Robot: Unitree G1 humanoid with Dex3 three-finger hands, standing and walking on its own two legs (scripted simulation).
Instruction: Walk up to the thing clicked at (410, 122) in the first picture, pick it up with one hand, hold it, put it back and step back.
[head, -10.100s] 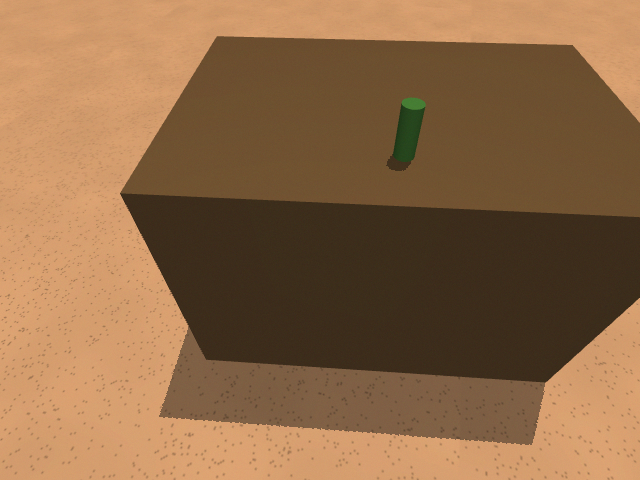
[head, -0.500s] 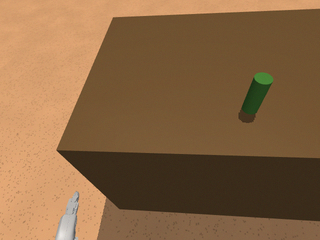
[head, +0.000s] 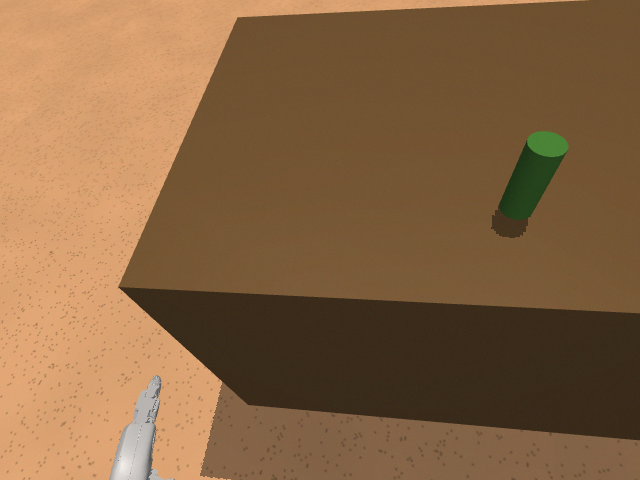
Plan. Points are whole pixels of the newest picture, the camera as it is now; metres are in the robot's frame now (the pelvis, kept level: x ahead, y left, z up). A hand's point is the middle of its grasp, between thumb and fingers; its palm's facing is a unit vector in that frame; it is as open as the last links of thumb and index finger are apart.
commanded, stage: go down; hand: right
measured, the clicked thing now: (530, 178) +0.50 -0.22 +0.06
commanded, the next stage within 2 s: approach in 0.36 s
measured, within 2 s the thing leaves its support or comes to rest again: neither
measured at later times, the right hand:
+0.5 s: hand out of the picture +0.40 -0.41 +0.17, palm faces +0.24 +0.97 +0.01, open 17.7 cm
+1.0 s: hand (598, 197) +0.47 -0.29 +0.07, palm faces +0.11 +0.99 +0.05, open 17.5 cm
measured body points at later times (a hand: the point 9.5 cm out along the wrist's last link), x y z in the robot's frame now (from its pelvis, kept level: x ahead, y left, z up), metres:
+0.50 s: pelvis +0.00 +0.00 +0.00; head +0.07 -0.03 +0.44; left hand +0.15 +0.26 -0.06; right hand +0.38 -0.46 +0.17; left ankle +0.00 +0.15 -0.71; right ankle -0.02 -0.12 -0.71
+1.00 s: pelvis -0.02 +0.00 -0.03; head +0.10 -0.03 +0.40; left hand +0.13 +0.27 -0.07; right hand +0.46 -0.34 +0.06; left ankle +0.00 +0.15 -0.71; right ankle -0.02 -0.12 -0.71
